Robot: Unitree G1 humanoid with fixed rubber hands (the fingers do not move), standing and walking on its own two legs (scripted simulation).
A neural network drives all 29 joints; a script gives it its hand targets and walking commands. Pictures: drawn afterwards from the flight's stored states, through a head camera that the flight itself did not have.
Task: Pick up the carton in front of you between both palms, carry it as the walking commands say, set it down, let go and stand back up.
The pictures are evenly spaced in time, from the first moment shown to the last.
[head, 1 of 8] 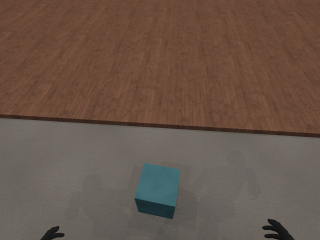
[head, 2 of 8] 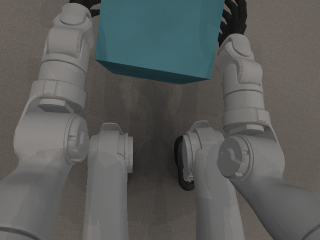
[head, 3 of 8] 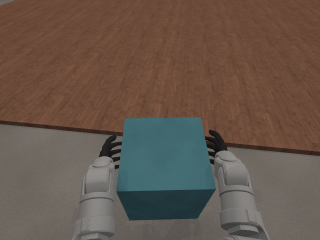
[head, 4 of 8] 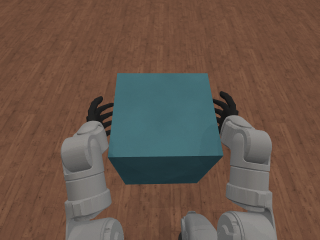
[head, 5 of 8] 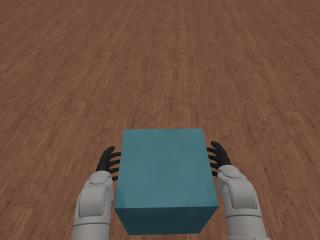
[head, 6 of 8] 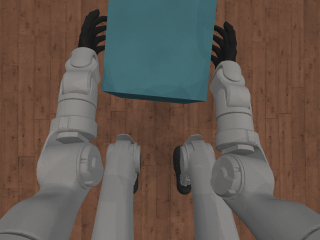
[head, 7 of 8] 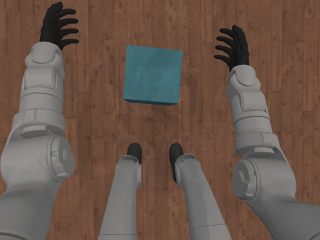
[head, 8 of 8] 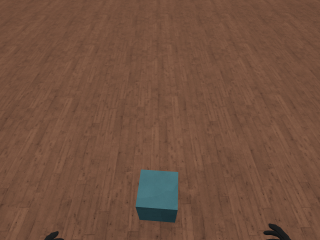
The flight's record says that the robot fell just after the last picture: no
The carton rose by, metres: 0.79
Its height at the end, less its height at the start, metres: +0.05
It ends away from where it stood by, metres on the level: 3.00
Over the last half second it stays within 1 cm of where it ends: yes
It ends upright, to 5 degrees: yes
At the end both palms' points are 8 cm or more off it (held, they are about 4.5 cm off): yes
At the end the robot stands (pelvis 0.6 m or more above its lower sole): yes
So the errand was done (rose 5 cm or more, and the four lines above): yes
